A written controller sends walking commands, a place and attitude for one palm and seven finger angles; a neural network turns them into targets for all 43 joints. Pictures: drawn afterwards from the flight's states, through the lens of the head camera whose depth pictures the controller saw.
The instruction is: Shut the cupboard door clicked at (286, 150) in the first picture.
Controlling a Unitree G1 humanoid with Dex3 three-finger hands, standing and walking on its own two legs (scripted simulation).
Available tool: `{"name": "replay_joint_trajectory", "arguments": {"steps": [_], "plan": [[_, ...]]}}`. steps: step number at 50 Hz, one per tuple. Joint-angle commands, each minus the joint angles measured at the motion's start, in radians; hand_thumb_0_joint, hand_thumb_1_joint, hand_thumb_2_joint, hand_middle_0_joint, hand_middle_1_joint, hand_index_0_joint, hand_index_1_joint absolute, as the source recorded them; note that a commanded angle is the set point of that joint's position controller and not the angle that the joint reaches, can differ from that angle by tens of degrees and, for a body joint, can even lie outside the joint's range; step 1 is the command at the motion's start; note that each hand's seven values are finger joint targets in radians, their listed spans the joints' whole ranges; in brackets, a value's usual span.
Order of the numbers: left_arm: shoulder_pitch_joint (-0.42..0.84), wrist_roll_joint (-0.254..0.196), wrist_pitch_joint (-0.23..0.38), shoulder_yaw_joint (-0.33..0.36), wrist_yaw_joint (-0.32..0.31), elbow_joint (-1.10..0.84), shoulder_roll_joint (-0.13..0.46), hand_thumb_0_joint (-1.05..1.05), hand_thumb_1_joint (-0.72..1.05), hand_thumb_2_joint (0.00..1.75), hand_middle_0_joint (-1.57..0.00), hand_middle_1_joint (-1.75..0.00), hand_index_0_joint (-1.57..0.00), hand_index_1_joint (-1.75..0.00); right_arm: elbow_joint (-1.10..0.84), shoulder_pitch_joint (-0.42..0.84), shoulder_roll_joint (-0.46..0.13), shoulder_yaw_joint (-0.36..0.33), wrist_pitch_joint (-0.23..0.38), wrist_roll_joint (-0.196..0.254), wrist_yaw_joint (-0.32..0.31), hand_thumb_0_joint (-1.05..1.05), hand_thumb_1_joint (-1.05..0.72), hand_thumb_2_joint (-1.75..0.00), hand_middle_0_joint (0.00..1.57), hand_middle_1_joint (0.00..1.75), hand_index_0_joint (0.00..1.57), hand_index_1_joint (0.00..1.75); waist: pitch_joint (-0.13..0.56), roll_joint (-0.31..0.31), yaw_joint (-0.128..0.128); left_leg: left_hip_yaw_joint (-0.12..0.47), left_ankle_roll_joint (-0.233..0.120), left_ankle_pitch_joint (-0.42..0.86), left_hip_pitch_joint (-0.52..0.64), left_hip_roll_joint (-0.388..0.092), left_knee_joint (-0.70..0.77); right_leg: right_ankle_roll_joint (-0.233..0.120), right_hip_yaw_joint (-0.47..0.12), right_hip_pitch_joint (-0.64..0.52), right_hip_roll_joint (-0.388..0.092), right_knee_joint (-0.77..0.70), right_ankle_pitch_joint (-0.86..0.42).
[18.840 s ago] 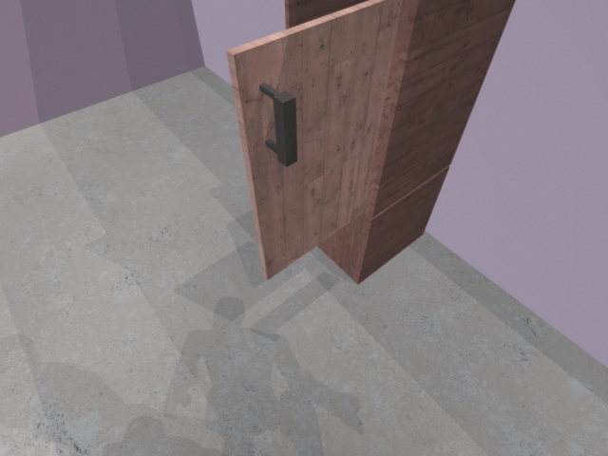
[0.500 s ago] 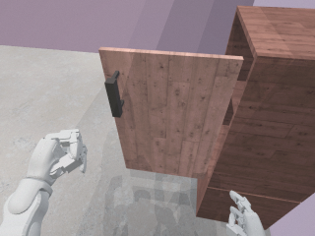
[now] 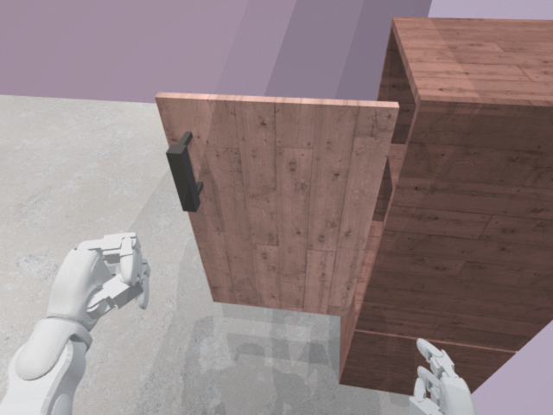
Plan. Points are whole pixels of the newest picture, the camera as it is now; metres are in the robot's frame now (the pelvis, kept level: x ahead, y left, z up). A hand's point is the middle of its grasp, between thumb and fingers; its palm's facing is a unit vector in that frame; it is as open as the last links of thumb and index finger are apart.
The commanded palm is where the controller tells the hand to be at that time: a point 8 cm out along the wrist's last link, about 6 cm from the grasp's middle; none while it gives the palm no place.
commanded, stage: bring the fist close to the handle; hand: left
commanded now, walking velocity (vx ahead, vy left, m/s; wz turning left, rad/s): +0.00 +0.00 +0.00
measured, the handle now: (189, 171) +0.46 +0.19 +0.14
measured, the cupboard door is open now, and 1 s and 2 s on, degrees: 91 91 83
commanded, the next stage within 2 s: push the door shut along its arc in 1.42 s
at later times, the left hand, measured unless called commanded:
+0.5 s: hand (160, 239) +0.30 +0.19 +0.14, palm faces -0.01 -1.00 -0.07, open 3.1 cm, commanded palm +0.27 +0.23 +0.14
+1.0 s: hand (184, 211) +0.36 +0.17 +0.14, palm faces -0.01 -1.00 -0.04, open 3.1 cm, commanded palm +0.34 +0.22 +0.14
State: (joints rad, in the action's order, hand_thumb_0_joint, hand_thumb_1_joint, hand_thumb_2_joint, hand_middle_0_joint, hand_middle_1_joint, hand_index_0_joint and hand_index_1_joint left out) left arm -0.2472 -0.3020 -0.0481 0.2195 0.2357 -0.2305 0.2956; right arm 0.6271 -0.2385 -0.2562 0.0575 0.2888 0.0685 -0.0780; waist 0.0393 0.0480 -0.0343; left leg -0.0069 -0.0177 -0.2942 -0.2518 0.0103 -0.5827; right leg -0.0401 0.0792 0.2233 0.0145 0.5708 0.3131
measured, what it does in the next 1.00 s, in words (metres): stands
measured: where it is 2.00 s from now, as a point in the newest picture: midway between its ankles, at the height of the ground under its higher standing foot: outside the picture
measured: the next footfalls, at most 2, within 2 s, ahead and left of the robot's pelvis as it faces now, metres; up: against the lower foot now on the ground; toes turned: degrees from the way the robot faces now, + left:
none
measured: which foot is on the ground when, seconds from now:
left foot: down 0.00-1.00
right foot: down 0.00-1.00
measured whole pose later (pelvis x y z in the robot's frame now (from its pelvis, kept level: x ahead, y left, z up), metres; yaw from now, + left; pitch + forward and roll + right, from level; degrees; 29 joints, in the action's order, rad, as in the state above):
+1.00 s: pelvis +0.02 +0.01 +0.00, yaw -1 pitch +1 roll +0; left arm 0.20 -0.23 -0.07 0.17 0.15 0.16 0.27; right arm 0.65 -0.21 -0.25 0.06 0.19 0.07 -0.07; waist 0.04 0.04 -0.01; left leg -0.02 -0.03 -0.32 -0.26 0.02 -0.57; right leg -0.03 0.06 0.25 0.00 0.58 0.34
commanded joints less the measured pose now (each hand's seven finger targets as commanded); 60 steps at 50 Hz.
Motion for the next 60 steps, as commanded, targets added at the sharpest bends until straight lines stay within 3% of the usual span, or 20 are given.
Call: {"name": "replay_joint_trajectory", "arguments": {"steps": [1,6,8,14,17,18,22,23,31,33,36,38,40,42,43,47,48,51,54,60], "plan": [[0.173,-0.022,0.07,0.093,0.006,-0.198,0.151,0.0,0.9,0.9,-1.3,-1.5,-1.3,-1.5,-0.169,0.147,-0.103,-0.041,0.075,0.005,-0.003,0.0,-0.9,-0.9,0.2,0.3,0.2,0.3,0.08,-0.026,-0.005,0.02,-0.023,0.118,0.032,-0.004,0.075,0.042,-0.06,0.025,-0.03,-0.126,-0.12],[0.301,-0.011,0.082,0.055,-0.004,-0.173,0.138,0.0,0.9,0.9,-1.3,-1.5,-1.3,-1.5,-0.156,0.146,-0.104,-0.041,0.082,0.007,-0.009,0.0,-0.9,-0.9,0.2,0.3,0.2,0.3,0.073,-0.015,0.014,0.025,-0.024,0.099,0.05,-0.005,0.076,0.042,-0.054,0.056,-0.027,-0.121,-0.091],[0.309,-0.005,0.081,0.097,-0.01,-0.131,0.191,0.0,0.9,0.9,-1.3,-1.5,-1.3,-1.5,-0.144,0.14,-0.114,-0.043,0.08,0.005,-0.012,0.0,-0.9,-0.9,0.2,0.3,0.2,0.3,0.079,-0.045,0.01,0.023,-0.024,0.104,0.038,-0.008,0.066,0.045,-0.073,0.045,-0.031,-0.129,-0.094],[0.374,-0.009,0.071,0.118,0.001,-0.023,0.199,0.0,0.9,0.9,-1.3,-1.5,-1.3,-1.5,-0.141,0.15,-0.111,-0.041,0.062,0.006,-0.012,0.0,-0.9,-0.9,0.2,0.3,0.2,0.3,0.108,-0.073,0.002,0.017,-0.023,0.136,0.018,-0.004,0.06,0.051,-0.087,0.012,-0.044,-0.119,-0.153],[0.454,-0.009,0.071,0.093,0.008,-0.021,0.181,0.0,0.9,0.9,-1.3,-1.5,-1.3,-1.5,-0.146,0.153,-0.108,-0.04,0.059,0.009,-0.01,0.0,-0.9,-0.9,0.2,0.3,0.2,0.3,0.142,-0.003,0.007,0.015,-0.021,0.173,0.057,-0.002,0.059,0.043,-0.065,0.013,-0.038,-0.093,-0.212],[0.437,-0.006,0.073,0.119,0.005,-0.001,0.21,0.0,0.9,0.9,-1.3,-1.5,-1.3,-1.5,-0.146,0.15,-0.114,-0.044,0.059,0.008,-0.011,0.0,-0.9,-0.9,0.2,0.3,0.2,0.3,0.147,-0.044,0.003,0.016,-0.021,0.189,0.048,-0.008,0.051,0.046,-0.071,0.002,-0.041,-0.092,-0.237],[0.472,-0.001,0.079,0.058,0.006,-0.031,0.151,0.0,0.9,0.9,-1.3,-1.5,-1.3,-1.5,-0.155,0.144,-0.106,-0.044,0.058,0.01,-0.003,0.0,-0.9,-0.9,0.2,0.3,0.2,0.3,0.178,0.003,0.01,0.014,-0.021,0.251,0.088,-0.005,0.051,0.038,-0.042,0.007,-0.032,-0.063,-0.317],[0.444,0.003,0.078,0.082,-0.003,-0.011,0.176,0.0,0.9,0.9,-1.3,-1.5,-1.3,-1.5,-0.151,0.138,-0.112,-0.048,0.056,0.008,-0.003,0.0,-0.9,-0.9,0.2,0.3,0.2,0.3,0.179,-0.049,0.004,0.015,-0.022,0.253,0.075,-0.011,0.047,0.042,-0.046,0.0,-0.033,-0.067,-0.317],[0.563,0.029,0.057,0.044,-0.05,-0.003,0.142,0.0,0.9,0.9,-1.3,-1.5,-1.3,-1.5,-0.15,0.144,-0.107,-0.047,0.018,0.007,0.003,0.0,-0.9,-0.9,0.2,0.3,0.2,0.3,0.157,-0.025,0.02,0.01,-0.019,0.235,0.085,-0.009,0.063,0.037,-0.044,0.024,-0.028,-0.072,-0.283],[0.574,0.038,0.061,0.091,-0.065,0.024,0.204,0.0,0.9,0.9,-1.3,-1.5,-1.3,-1.5,-0.139,0.14,-0.116,-0.046,0.009,0.002,0.0,0.0,-0.9,-0.9,0.2,0.3,0.2,0.3,0.163,-0.049,0.014,0.013,-0.019,0.235,0.081,-0.014,0.065,0.035,-0.047,0.01,-0.028,-0.077,-0.272],[0.63,0.041,0.069,0.028,-0.059,0.016,0.136,0.0,0.9,0.9,-1.3,-1.5,-1.3,-1.5,-0.146,0.145,-0.104,-0.046,0.003,0.004,0.005,0.0,-0.9,-0.9,0.2,0.3,0.2,0.3,0.21,0.012,0.022,0.013,-0.015,0.285,0.124,-0.012,0.063,0.027,-0.04,0.001,-0.026,-0.061,-0.322],[0.615,0.042,0.065,0.062,-0.062,0.07,0.174,0.0,0.9,0.9,-1.3,-1.5,-1.3,-1.5,-0.134,0.138,-0.113,-0.047,-0.004,0.001,0.005,0.0,-0.9,-0.9,0.2,0.3,0.2,0.3,0.205,-0.038,0.018,0.018,-0.015,0.292,0.109,-0.016,0.061,0.029,-0.041,-0.009,-0.026,-0.065,-0.334],[0.625,0.039,0.058,0.017,-0.053,0.085,0.118,0.0,0.9,0.9,-1.3,-1.5,-1.3,-1.5,-0.142,0.142,-0.107,-0.048,-0.01,0.005,0.009,0.0,-0.9,-0.9,0.2,0.3,0.2,0.3,0.204,-0.043,0.022,0.013,-0.015,0.3,0.111,-0.013,0.063,0.03,-0.036,-0.004,-0.025,-0.063,-0.352],[0.66,0.042,0.043,0.013,-0.054,0.12,0.115,0.0,0.9,0.9,-1.3,-1.5,-1.3,-1.5,-0.136,0.138,-0.108,-0.047,-0.021,0.007,0.01,0.0,-0.9,-0.9,0.2,0.3,0.2,0.3,0.184,-0.025,0.027,0.014,-0.013,0.289,0.109,-0.012,0.064,0.029,-0.036,0.014,-0.025,-0.067,-0.341],[0.663,0.048,0.042,0.043,-0.064,0.143,0.157,0.0,0.9,0.9,-1.3,-1.5,-1.3,-1.5,-0.13,0.135,-0.117,-0.05,-0.028,0.007,0.009,0.0,-0.9,-0.9,0.2,0.3,0.2,0.3,0.174,-0.072,0.026,0.016,-0.015,0.273,0.092,-0.017,0.066,0.029,-0.038,0.01,-0.025,-0.074,-0.316],[0.791,0.058,0.041,0.013,-0.08,0.166,0.133,0.0,0.9,0.9,-1.3,-1.5,-1.3,-1.5,-0.134,0.14,-0.111,-0.046,-0.047,0.006,0.008,0.0,-0.9,-0.9,0.2,0.3,0.2,0.3,0.19,-0.023,0.035,0.021,-0.013,0.255,0.109,-0.012,0.072,0.023,-0.041,0.024,-0.024,-0.074,-0.284],[0.812,0.063,0.048,0.041,-0.091,0.184,0.175,0.0,0.9,0.9,-1.3,-1.5,-1.3,-1.5,-0.125,0.136,-0.119,-0.048,-0.053,0.005,0.006,0.0,-0.9,-0.9,0.2,0.3,0.2,0.3,0.197,-0.054,0.036,0.02,-0.015,0.251,0.104,-0.016,0.069,0.025,-0.045,0.018,-0.025,-0.078,-0.276],[0.892,0.07,0.069,-0.009,-0.096,0.186,0.123,0.0,0.9,0.9,-1.3,-1.5,-1.3,-1.5,-0.126,0.132,-0.108,-0.049,-0.056,0.004,0.011,0.0,-0.9,-0.9,0.2,0.3,0.2,0.3,0.239,0.003,0.044,0.02,-0.011,0.3,0.145,-0.015,0.064,0.018,-0.043,0.013,-0.024,-0.064,-0.32],[0.782,0.072,0.07,0.017,-0.1,0.244,0.131,0.0,0.9,0.9,-1.3,-1.5,-1.3,-1.5,-0.133,0.123,-0.112,-0.051,-0.066,0.001,0.02,0.0,-0.9,-0.9,0.2,0.3,0.2,0.3,0.25,-0.047,0.021,0.017,-0.011,0.324,0.122,-0.016,0.068,0.019,-0.04,-0.016,-0.024,-0.061,-0.354],[0.799,0.074,0.065,0.044,-0.103,0.237,0.16,0.0,0.9,0.9,-1.3,-1.5,-1.3,-1.5,-0.145,0.128,-0.115,-0.055,-0.089,0.006,0.024,0.0,-0.9,-0.9,0.2,0.3,0.2,0.3,0.221,-0.062,0.026,0.001,-0.014,0.287,0.098,-0.014,0.076,0.025,-0.048,-0.019,-0.025,-0.075,-0.348]]}}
